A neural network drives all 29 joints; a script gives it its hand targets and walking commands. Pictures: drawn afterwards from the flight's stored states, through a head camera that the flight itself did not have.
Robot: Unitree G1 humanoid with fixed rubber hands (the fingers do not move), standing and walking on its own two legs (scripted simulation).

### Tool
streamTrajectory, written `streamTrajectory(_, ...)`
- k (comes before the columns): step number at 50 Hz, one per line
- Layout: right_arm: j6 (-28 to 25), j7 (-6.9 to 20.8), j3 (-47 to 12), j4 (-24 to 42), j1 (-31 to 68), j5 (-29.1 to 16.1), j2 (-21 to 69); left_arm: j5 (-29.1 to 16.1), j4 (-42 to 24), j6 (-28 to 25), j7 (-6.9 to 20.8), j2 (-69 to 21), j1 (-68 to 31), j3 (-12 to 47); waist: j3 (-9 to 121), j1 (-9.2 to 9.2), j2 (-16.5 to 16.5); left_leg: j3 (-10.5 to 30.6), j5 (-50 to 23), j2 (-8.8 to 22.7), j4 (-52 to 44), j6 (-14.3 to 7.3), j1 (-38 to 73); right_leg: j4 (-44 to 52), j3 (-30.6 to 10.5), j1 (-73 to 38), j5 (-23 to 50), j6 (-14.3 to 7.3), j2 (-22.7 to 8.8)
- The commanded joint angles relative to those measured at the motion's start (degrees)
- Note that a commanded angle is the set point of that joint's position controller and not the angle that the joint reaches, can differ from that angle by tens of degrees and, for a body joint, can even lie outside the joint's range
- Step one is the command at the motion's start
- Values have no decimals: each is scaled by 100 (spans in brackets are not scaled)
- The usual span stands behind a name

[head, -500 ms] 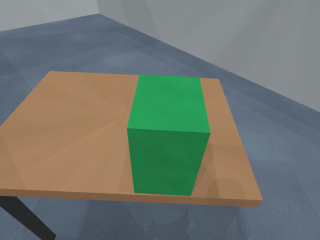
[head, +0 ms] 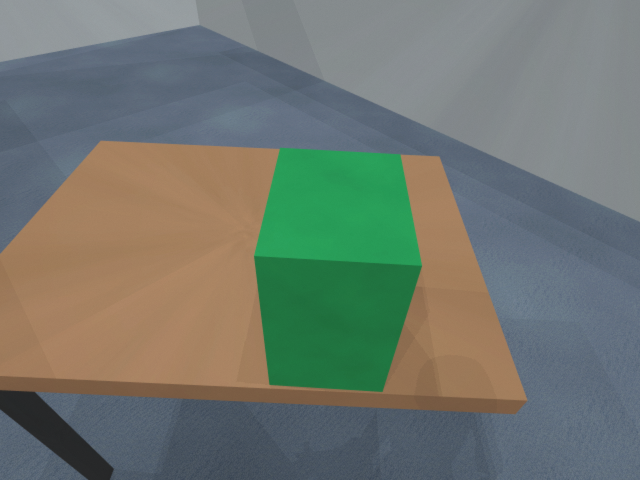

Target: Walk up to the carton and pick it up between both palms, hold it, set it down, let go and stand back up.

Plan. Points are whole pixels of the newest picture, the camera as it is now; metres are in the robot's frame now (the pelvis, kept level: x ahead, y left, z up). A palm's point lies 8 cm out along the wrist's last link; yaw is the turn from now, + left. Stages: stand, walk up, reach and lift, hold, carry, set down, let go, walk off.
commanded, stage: stand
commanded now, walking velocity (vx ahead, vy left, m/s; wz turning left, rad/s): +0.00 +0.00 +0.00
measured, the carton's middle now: (332, 273) +0.41 -0.01 +0.05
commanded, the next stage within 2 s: none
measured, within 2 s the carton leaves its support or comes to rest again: neither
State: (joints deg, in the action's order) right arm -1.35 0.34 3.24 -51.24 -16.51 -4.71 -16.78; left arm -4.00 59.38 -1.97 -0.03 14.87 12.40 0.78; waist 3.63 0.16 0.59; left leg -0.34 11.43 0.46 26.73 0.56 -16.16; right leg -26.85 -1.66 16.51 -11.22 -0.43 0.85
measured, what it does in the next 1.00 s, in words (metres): stands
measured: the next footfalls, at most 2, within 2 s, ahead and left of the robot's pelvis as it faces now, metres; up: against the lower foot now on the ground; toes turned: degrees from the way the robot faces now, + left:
none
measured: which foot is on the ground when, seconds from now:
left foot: down 0.00-1.00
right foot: down 0.00-1.00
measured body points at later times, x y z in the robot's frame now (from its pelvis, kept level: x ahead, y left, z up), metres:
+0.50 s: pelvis +0.00 +0.00 +0.00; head -0.01 +0.00 +0.45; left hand +0.09 +0.26 -0.14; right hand +0.08 -0.29 -0.12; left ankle +0.03 +0.12 -0.74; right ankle +0.03 -0.12 -0.74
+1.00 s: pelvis +0.01 +0.00 +0.00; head +0.00 +0.00 +0.45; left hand +0.09 +0.26 -0.14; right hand +0.08 -0.29 -0.12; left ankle +0.03 +0.12 -0.74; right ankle +0.03 -0.12 -0.74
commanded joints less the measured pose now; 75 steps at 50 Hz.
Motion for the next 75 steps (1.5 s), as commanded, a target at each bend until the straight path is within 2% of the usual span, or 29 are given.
streamTrajectory(1,-242,-10,139,61,197,655,-1524,580,-166,-140,10,1677,-427,-454,-346,-56,-605,597,392,618,-625,-280,354,876,-724,-208,-470,-184,-706)
streamTrajectory(3,-217,-103,101,67,307,654,-1265,596,-195,-126,25,1730,-342,-482,-452,45,-243,563,616,633,-693,-292,245,955,-760,-199,-711,-225,-641)
streamTrajectory(8,-222,-66,129,18,332,633,-1400,615,-51,-111,40,1707,-210,-445,-355,-4,-305,694,962,641,-675,-304,132,822,-682,-301,-635,-185,-642)
streamTrajectory(11,-220,-78,135,126,294,736,-1369,675,-222,-128,44,1516,-599,-414,-490,-79,4,572,388,647,-562,-307,310,855,-652,-22,-617,-160,-693)
streamTrajectory(14,-205,-110,154,143,433,680,-1547,642,-316,-111,28,1519,-700,-391,-431,-100,-480,711,490,712,-781,-305,196,859,-643,-293,-363,-193,-676)
streamTrajectory(15,-224,-118,146,22,149,688,-1492,580,-245,-156,38,1547,-429,-400,-258,-14,-399,776,518,766,-824,-336,274,834,-605,-584,-148,-188,-659)
streamTrajectory(16,-194,-135,118,78,197,588,-1296,639,-263,-183,4,1809,-492,-442,-380,-64,338,626,40,651,-762,-310,451,866,-570,-481,-285,-162,-671)
streamTrajectory(19,-262,-38,87,221,424,596,-1421,554,-150,-212,19,1562,-447,-389,-91,-69,-525,616,-493,720,-567,-229,549,673,-663,-564,417,-213,-733)
streamTrajectory(21,-225,-72,92,126,546,642,-1332,614,-247,-172,-10,1629,-531,-428,-274,67,-7,557,-307,645,-538,-222,332,660,-481,-514,318,-174,-627)
streamTrajectory(23,-229,-53,40,139,266,638,-1312,607,-224,-147,-10,1751,-727,-430,-73,-144,-303,543,-240,655,-652,-262,442,657,-597,-561,272,-185,-741)
streamTrajectory(24,-158,-126,112,0,400,719,-1546,565,-271,-134,16,1657,-798,-442,-200,-21,-453,511,-37,681,-611,-249,382,776,-593,-487,97,-194,-705)
streamTrajectory(26,-224,-45,91,-4,335,647,-1328,621,-150,-141,1,1573,-504,-379,-235,-83,64,673,531,705,-787,-302,314,725,-552,-538,-339,-179,-687)
streamTrajectory(28,-187,-45,184,101,371,672,-1493,576,-170,-166,48,1546,-619,-351,-215,-142,-369,561,381,643,-577,-274,536,972,-686,-214,-677,-161,-765)
streamTrajectory(34,-183,-58,64,72,304,625,-1287,654,-262,-115,16,1913,-661,-507,-222,-116,233,561,427,595,-700,-264,393,978,-679,-244,-802,-212,-744)
streamTrajectory(35,-195,-103,142,155,540,670,-1522,558,-266,-114,14,1546,-634,-481,-187,32,-470,490,376,571,-566,-301,413,1054,-828,-289,-641,-192,-771)
streamTrajectory(36,-196,-31,78,135,568,625,-1245,654,-293,-145,14,1726,-884,-395,-316,-227,-327,567,330,639,-711,-283,520,982,-736,-271,-610,-180,-754)
streamTrajectory(37,-217,-82,106,68,468,690,-1353,595,-232,-148,9,1624,-721,-463,-291,9,-20,639,280,653,-732,-287,325,869,-620,-403,-435,-165,-691)
streamTrajectory(39,-216,-66,81,26,186,646,-1423,604,-201,-178,-2,1616,-639,-438,-119,-94,-55,645,-60,680,-728,-274,550,869,-635,-508,-274,-121,-694)
streamTrajectory(41,-236,-108,89,70,429,737,-1488,550,-170,-176,58,1615,-751,-389,-398,-46,-656,573,89,712,-764,-294,309,714,-632,-404,11,-213,-700)
streamTrajectory(44,-240,-62,106,102,433,630,-1461,593,-117,-197,52,1689,-509,-386,-255,-78,134,641,-75,656,-693,-252,531,754,-539,-417,-58,-148,-686)
streamTrajectory(52,-221,-112,142,114,537,679,-1407,581,-124,-104,8,1532,-515,-463,-207,-53,-520,621,124,695,-697,-285,342,708,-589,-546,-67,-175,-675)
streamTrajectory(54,-210,-132,91,52,290,664,-1476,605,-186,-113,4,1664,-618,-474,-147,-10,-6,486,-83,591,-710,-232,327,691,-608,-630,-156,-189,-708)
streamTrajectory(58,-246,-72,97,-3,296,593,-1514,532,-188,-150,58,1577,-626,-407,-448,-27,-465,693,-54,701,-640,-228,243,706,-574,-470,185,-207,-710)
streamTrajectory(60,-172,-104,56,41,467,658,-1286,584,-183,-137,-2,1753,-719,-466,-232,-129,9,474,19,624,-682,-194,677,924,-607,-340,-231,-161,-641)
streamTrajectory(62,-200,-62,135,114,462,634,-1394,631,-153,-144,-13,1769,-716,-421,-58,-181,-327,593,161,600,-653,-267,388,814,-623,-683,-267,-136,-679)
streamTrajectory(65,-166,-106,69,-56,310,606,-1307,586,-247,-170,31,1689,-683,-403,-261,-69,292,596,-31,631,-678,-268,465,919,-611,-417,-359,-168,-671)
streamTrajectory(69,-170,-72,87,110,504,670,-1349,534,-114,-162,45,1736,-511,-455,-205,-41,-521,618,9,628,-692,-272,405,741,-709,-502,-264,-182,-687)
streamTrajectory(70,-166,-99,65,-11,498,679,-1363,598,-116,-136,34,1766,-693,-463,-137,-60,82,600,5,690,-715,-229,492,788,-558,-537,-80,-177,-635)
streamTrajectory(75,-148,-102,63,27,498,672,-1374,611,-277,-147,56,1657,-789,-428,-199,-50,-352,513,-55,599,-632,-257,545,759,-586,-433,-126,-182,-608)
